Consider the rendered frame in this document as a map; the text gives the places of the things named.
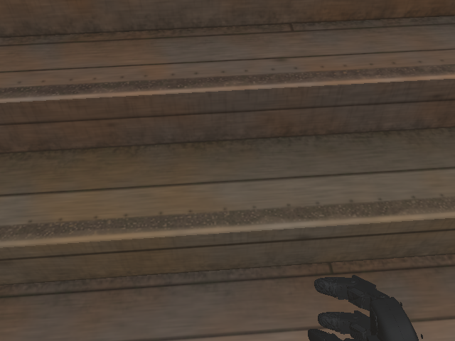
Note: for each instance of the robot right hand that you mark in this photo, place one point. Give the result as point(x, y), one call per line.
point(387, 322)

